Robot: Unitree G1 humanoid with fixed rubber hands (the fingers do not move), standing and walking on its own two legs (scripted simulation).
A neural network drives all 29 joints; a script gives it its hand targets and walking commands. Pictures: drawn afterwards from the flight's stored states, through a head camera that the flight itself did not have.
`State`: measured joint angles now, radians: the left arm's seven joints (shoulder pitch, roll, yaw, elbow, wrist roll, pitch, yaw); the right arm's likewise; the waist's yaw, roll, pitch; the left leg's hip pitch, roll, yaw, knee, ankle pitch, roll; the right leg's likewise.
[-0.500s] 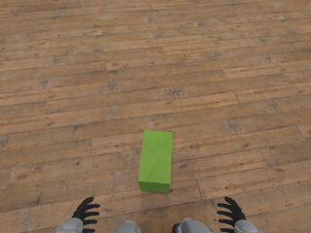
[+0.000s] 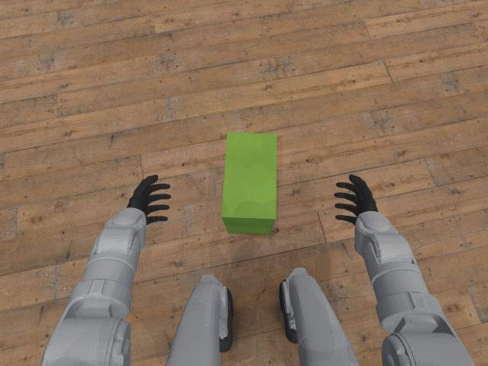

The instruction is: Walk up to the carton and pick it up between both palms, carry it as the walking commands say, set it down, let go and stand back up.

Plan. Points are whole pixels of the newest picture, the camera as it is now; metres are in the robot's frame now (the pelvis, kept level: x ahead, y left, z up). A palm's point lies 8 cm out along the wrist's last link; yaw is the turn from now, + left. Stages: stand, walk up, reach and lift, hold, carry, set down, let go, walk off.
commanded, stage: reach and lift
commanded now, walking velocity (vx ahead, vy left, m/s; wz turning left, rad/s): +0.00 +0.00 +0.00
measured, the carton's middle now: (250, 188) +0.53 -0.02 -0.54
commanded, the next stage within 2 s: none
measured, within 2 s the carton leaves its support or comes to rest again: neither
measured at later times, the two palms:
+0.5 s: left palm (162, 149) +0.50 +0.17 -0.13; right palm (343, 155) +0.45 -0.20 -0.12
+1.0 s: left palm (180, 145) +0.53 +0.14 -0.19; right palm (327, 152) +0.49 -0.19 -0.18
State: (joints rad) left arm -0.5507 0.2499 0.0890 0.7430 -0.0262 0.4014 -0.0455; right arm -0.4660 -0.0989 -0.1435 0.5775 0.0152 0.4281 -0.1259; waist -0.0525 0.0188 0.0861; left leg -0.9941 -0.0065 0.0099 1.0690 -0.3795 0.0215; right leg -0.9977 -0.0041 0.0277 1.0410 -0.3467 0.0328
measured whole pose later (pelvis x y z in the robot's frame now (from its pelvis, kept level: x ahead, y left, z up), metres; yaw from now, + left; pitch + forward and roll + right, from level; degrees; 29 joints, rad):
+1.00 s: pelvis +0.02 +0.00 -0.05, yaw -1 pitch +51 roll -2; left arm -1.17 0.18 0.37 0.96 0.18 0.12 0.00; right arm -1.04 -0.04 -0.48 0.80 -0.14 0.09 -0.10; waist -0.05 0.01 -0.11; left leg -1.68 -0.02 -0.04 1.15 -0.35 0.00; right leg -1.68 0.02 0.03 1.11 -0.32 0.04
